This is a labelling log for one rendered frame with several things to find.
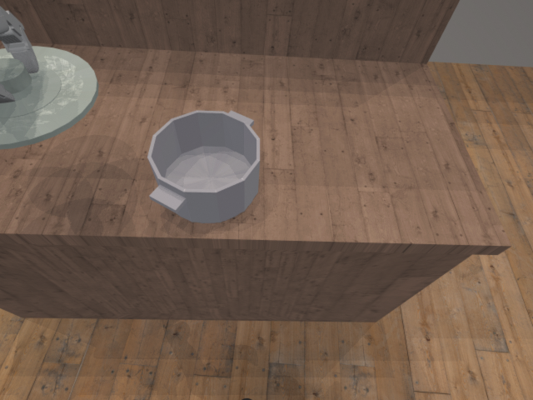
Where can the lid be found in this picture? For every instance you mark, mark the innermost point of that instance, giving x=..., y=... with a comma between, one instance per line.
x=61, y=93

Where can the robot left hand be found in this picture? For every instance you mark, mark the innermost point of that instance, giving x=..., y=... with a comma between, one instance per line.
x=16, y=42

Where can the pot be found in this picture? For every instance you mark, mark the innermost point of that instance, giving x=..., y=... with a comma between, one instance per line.
x=206, y=164

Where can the knob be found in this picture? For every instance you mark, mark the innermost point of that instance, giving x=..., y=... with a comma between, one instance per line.
x=13, y=75

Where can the table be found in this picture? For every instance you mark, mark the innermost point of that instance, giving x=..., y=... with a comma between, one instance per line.
x=366, y=191

